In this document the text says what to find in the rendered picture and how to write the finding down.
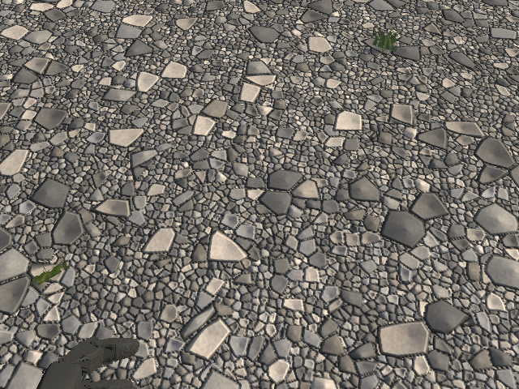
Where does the robot left hand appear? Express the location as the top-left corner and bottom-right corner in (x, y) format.
(36, 336), (139, 389)

